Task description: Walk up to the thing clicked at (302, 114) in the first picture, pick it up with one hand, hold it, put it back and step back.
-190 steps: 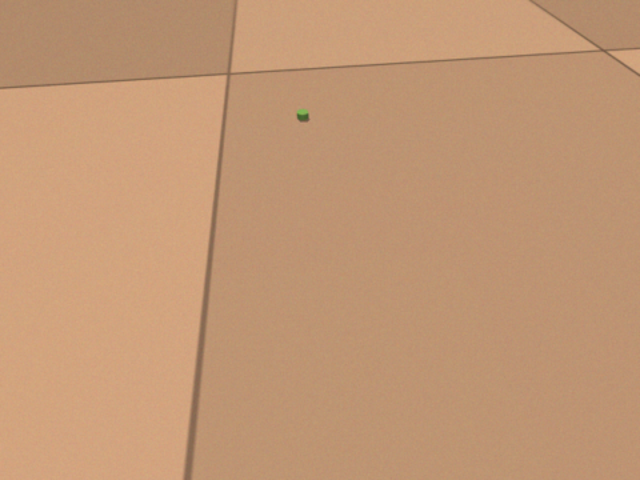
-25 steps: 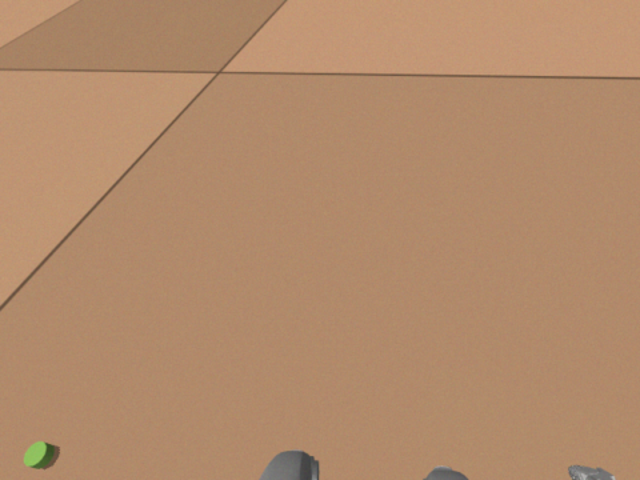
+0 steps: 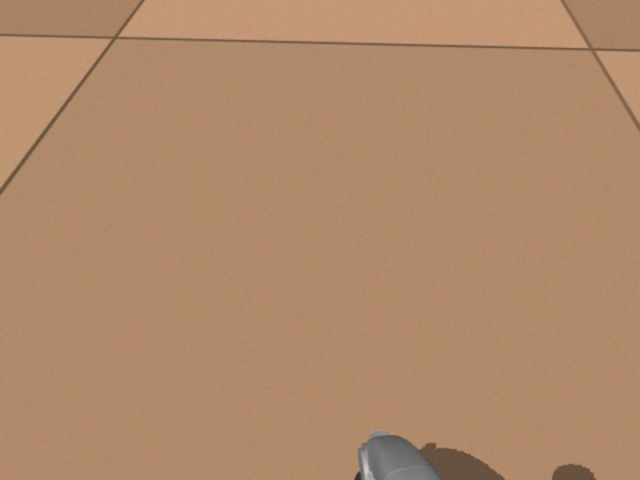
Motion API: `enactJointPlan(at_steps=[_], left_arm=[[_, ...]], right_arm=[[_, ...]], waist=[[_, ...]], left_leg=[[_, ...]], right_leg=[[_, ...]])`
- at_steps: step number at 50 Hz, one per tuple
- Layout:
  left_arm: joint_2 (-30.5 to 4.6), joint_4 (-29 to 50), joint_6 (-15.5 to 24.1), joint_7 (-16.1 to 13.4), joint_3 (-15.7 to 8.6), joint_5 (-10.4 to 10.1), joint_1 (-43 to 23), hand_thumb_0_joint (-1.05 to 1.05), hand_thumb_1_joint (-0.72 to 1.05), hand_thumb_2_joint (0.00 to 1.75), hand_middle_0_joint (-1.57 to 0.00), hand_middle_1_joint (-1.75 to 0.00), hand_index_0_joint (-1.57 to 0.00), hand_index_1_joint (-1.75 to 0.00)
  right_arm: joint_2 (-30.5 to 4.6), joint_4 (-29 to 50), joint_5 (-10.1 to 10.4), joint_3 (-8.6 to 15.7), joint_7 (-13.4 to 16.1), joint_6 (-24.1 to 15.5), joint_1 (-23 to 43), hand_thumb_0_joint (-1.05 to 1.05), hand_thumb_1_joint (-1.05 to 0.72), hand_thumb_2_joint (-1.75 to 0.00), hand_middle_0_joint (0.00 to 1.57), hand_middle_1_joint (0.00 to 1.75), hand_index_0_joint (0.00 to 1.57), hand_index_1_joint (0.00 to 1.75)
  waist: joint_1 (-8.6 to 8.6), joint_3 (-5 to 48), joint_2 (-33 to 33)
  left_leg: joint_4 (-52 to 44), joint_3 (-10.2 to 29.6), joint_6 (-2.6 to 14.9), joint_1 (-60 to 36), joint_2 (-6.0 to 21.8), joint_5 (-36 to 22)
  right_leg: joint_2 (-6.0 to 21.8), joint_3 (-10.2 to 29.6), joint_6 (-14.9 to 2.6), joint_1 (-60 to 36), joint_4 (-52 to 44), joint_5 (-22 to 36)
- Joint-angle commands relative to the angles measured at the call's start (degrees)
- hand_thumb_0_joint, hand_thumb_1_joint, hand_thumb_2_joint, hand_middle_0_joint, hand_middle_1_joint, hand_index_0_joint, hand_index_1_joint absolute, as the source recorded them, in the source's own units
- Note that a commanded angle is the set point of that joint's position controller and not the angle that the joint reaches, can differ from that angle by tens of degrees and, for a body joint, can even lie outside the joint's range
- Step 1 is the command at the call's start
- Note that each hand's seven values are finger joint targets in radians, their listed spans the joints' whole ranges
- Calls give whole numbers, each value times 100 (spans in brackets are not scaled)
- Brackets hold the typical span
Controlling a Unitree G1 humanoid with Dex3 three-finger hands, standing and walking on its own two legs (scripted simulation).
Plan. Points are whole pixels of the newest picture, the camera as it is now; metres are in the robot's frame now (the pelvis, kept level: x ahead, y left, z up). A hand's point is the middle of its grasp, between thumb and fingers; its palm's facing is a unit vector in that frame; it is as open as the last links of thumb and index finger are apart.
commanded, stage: walk up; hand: left
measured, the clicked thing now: out of the picture +0.20 +0.82 -0.73
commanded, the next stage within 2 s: none
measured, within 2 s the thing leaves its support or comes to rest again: neither
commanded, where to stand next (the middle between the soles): -0.24 +0.68 m, yaw -15 degrees
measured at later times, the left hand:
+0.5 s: hand out of the picture +0.05 +0.59 -0.15, palm faces -0.05 -0.79 -0.61, open 7.4 cm
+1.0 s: hand out of the picture -0.04 +0.76 -0.11, palm faces -0.09 -0.78 -0.62, open 7.4 cm
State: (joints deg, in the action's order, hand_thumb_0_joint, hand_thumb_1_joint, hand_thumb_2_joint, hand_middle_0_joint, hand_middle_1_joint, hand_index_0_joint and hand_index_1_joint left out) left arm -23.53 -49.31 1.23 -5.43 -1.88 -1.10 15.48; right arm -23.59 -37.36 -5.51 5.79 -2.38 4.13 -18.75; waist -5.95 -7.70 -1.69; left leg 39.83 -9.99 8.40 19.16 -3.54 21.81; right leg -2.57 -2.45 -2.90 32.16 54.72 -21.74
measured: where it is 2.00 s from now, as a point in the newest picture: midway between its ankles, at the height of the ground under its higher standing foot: outside the picture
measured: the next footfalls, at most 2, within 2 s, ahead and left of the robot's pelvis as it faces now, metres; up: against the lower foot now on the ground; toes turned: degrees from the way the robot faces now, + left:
right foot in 0.06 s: +0.08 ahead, -0.08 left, +0.00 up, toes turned -4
left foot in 0.36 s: -0.01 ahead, +0.40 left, +0.00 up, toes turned -4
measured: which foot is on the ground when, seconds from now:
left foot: down 0.00-0.08, up 0.10-0.34, down 0.36-0.70, up 0.72-1.00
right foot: up 0.00-0.04, down 0.06-0.40, up 0.42-0.66, down 0.68-1.00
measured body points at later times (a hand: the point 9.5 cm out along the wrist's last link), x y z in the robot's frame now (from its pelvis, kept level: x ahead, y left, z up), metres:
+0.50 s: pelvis -0.07 +0.25 -0.03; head -0.02 +0.25 +0.41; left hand +0.05 +0.63 -0.12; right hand +0.01 -0.08 -0.13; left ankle -0.05 +0.41 -0.71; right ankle -0.01 +0.05 -0.66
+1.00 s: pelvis -0.17 +0.46 -0.02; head -0.14 +0.40 +0.42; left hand -0.04 +0.80 -0.07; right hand -0.11 +0.11 -0.15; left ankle -0.16 +0.65 -0.66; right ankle -0.07 +0.25 -0.71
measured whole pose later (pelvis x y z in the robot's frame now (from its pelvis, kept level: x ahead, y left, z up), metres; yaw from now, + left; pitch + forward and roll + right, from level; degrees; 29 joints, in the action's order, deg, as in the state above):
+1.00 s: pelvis -0.17 +0.46 -0.02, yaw -6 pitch -3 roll +0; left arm -24.3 -45.4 1.8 -4.8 -4.4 2.4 14.4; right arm -28.4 -40.0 -3.5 6.7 -4.1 7.7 -13.9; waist -0.8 -8.3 -7.6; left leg 69.5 9.1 -0.5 28.2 2.3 25.4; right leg 7.4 2.2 -0.2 30.1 45.0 -13.0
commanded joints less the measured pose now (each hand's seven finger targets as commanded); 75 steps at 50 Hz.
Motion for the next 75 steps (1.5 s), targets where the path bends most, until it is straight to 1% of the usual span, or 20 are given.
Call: enactJointPlan(at_steps=[1, 2, 4, 6, 11, 16, 19, 21, 23, 26, 30, 33, 35, 37, 53, 56, 60, 67, 72, 75], left_arm=[[-1412, 52, 56, -187, -500, 48, 1591, 0, 90, 90, -20, -30, -20, -30], [-1563, -108, 67, -237, -600, 97, 2278, 0, 90, 90, -20, -30, -20, -30], [-1925, 326, 64, -295, -727, 175, 1534, 0, 90, 90, -20, -30, -20, -30], [-2189, 813, 229, -459, -798, 110, 255, 0, 90, 90, -20, -30, -20, -30], [-1877, 747, 295, -267, -695, 310, -498, 0, 90, 90, -20, -30, -20, -30], [-2316, 566, 218, -96, -871, 456, -15, 0, 90, 90, -20, -30, -20, -30], [-2029, 565, 158, -99, -763, 350, -186, 0, 90, 90, -20, -30, -20, -30], [-1066, 756, 142, -247, -496, 177, -332, 0, 90, 90, -20, -30, -20, -30], [-1581, 560, 214, -345, -491, 259, -721, 0, 90, 90, -20, -30, -20, -30], [-1584, 65, 148, -175, -618, -53, 474, 0, 90, 90, -20, -30, -20, -30], [-1198, 255, 227, -112, -478, -85, 451, 0, 90, 90, -20, -30, -20, -30], [-1339, -30, 267, -202, -553, 73, 1477, 0, 90, 90, -20, -30, -20, -30], [-2013, 312, 247, -238, -738, 259, 1149, 0, 90, 90, -20, -30, -20, -30], [-2205, 677, 202, -255, -777, 268, 400, 0, 90, 90, -20, -30, -20, -30], [-1985, 683, -1, -56, -819, 358, -171, 0, 90, 90, -20, -30, -20, -30], [-1495, 776, 22, -308, -624, 294, -846, 0, 90, 90, -20, -30, -20, -30], [-1492, 101, -55, -150, -656, -15, 301, 0, 90, 90, -20, -30, -20, -30], [-1256, 296, 34, -91, -538, -24, 555, 0, 90, 90, -20, -30, -20, -30], [-1348, 87, 113, -152, -591, 144, 1551, 0, 90, 90, -20, -30, -20, -30], [-2257, 749, 144, -261, -811, 339, 461, 0, 90, 90, -20, -30, -20, -30]], right_arm=[[-1132, 996, 26, 432, 90, -64, 676, 0, -90, -90, 20, 30, 20, 30], [-1140, 1166, 76, 440, 89, -70, 1024, 0, -90, -90, 20, 30, 20, 30], [-911, 1002, 175, 350, 91, -42, -14, 0, -90, -90, 20, 30, 20, 30], [-1580, 1035, 89, 609, 194, 134, 120, 0, -90, -90, 20, 30, 20, 30], [-1309, 573, 161, 491, -211, 120, 181, 0, -90, -90, 20, 30, 20, 30], [-1154, 492, 244, 410, -255, 136, 451, 0, -90, -90, 20, 30, 20, 30], [-1283, -29, 134, 554, -146, 38, -716, 0, -90, -90, 20, 30, 20, 30], [-2312, 115, 42, 701, -15, -50, -561, 0, -90, -90, 20, 30, 20, 30], [-2366, 421, 243, 613, 60, -14, 723, 0, -90, -90, 20, 30, 20, 30], [-1452, 562, 80, 361, 148, -70, 1277, 0, -90, -90, 20, 30, 20, 30], [-1296, 532, 91, 286, 131, -70, 641, 0, -90, -90, 20, 30, 20, 30], [-991, 728, 248, 153, 71, 79, 930, 0, -90, -90, 20, 30, 20, 30], [-645, 604, 328, 25, 68, 132, 12, 0, -90, -90, 20, 30, 20, 30], [-1197, 544, 213, 279, 197, 267, -30, 0, -90, -90, 20, 30, 20, 30], [-1347, -210, 164, 513, -161, 175, -713, 0, -90, -90, 20, 30, 20, 30], [-2586, 24, 217, 627, -29, 83, 164, 0, -90, -90, 20, 30, 20, 30], [-1441, 270, 104, 341, 148, -19, 1118, 0, -90, -90, 20, 30, 20, 30], [-1160, 381, 85, 335, 63, -28, 222, 0, -90, -90, 20, 30, 20, 30], [-783, 638, 201, 278, 3, 191, 452, 0, -90, -90, 20, 30, 20, 30], [-1172, 790, 118, 435, 125, 276, 425, 0, -90, -90, 20, 30, 20, 30]], waist=[[759, 1047, -704], [1219, 1215, -415], [808, 1656, 1153], [556, 1056, 631], [177, 472, 549], [591, 627, 1408], [-31, 1037, 590], [-218, 566, -2307], [21, 248, -2204], [511, 257, -1248], [315, 1035, -1789], [931, 1348, -607], [534, 1685, 934], [512, 1505, 645], [190, 983, 1076], [-121, -70, -2253], [570, -393, -689], [220, 990, -1492], [717, 1189, -413], [697, 794, 1107]], left_leg=[[-45, 1094, -1106, -17, 1172, -4334], [908, 630, -1565, 526, 843, -4580], [3785, 1504, -1726, 2411, 382, 1300], [5871, 2636, -1647, 2821, 951, 1429], [4147, 1863, -799, 969, 632, -238], [1355, 946, -828, 491, 791, 370], [-377, 554, -882, -953, 362, 9], [-1377, 3569, -246, -632, 1920, -2113], [-2060, 4901, 1211, 1390, 2715, -215], [-644, 2400, 381, 270, 1442, -2162], [34, 2362, 635, -1116, 1549, -4387], [1198, 1660, 56, 28, 939, -3073], [2568, 1718, -615, 2539, 355, 1300], [3660, 2240, -598, 2177, 413, 1384], [-120, 959, -631, -795, 513, 501], [-2669, 5189, 696, 1556, 2441, 1662], [-1722, 2796, -340, 1163, 1325, 551], [-840, 2229, 132, -1285, 1363, -2643], [262, 1863, -361, 250, 984, -1755], [3524, 2460, -863, 2116, 454, 1469]], right_leg=[[426, -36, -310, -1782, -1699, 831], [497, -219, -499, -2830, -2635, 1452], [2786, 3216, -1625, -3681, -2767, 2148], [4139, 4600, -2534, -2109, -3503, 1407], [1452, 1026, -849, 69, -2756, 108], [1223, 732, -644, -419, -2455, -1], [909, 402, -293, 70, -729, 974], [-700, 237, 165, 1905, 1683, -1855], [78, 599, -41, 830, 2483, -1432], [-67, 581, -7, 877, 2260, -709], [355, 137, 41, 118, -175, -742], [412, 217, 57, -2205, -2905, 1427], [2374, 3098, -386, -4164, -2392, 2907], [3176, 3743, -1284, -2587, -2934, 1993], [1318, 993, -317, 142, -1560, -506], [-214, 682, 39, 1164, 2165, -1680], [-202, 1082, -17, 985, 2414, -285], [120, 193, 282, 55, 4, -537], [566, 580, -59, -2520, -2851, 1030], [3601, 4323, -1976, -1669, -3201, 1834]])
